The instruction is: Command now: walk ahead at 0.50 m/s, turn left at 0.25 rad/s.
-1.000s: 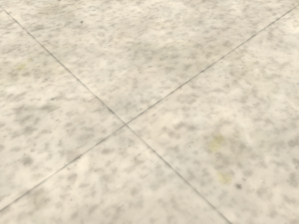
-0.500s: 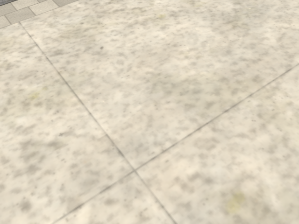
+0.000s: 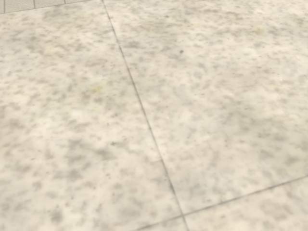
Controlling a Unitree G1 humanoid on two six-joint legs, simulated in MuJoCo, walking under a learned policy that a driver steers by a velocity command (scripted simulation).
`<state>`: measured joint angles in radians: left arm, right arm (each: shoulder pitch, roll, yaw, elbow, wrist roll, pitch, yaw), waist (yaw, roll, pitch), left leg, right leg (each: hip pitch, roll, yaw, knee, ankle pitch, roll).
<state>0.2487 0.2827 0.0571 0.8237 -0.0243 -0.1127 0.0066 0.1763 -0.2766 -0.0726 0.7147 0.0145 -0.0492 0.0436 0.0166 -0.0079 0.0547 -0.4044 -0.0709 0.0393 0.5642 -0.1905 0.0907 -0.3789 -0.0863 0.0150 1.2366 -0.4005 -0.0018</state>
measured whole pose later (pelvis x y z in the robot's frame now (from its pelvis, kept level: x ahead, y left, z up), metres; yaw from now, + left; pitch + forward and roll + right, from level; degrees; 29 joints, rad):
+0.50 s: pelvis +0.28 -0.07 -0.01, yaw -10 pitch +3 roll +1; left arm 0.13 0.27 0.06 0.70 -0.02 -0.08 -0.05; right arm 0.29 -0.28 -0.06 0.84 -0.01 -0.06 -0.01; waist -0.02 -0.01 0.03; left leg -0.11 0.00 0.07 0.91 -0.51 0.01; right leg -0.53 0.05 -0.05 0.63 -0.15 -0.11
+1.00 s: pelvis +0.56 -0.10 +0.00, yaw -26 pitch +3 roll +1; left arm 0.33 0.30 0.06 0.72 -0.02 -0.02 0.02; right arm 0.05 -0.26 -0.04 0.66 -0.02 -0.11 0.01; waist 0.06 -0.02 0.03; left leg -0.48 -0.02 0.01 0.53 -0.11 0.02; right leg -0.32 0.11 0.17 1.04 -0.59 0.00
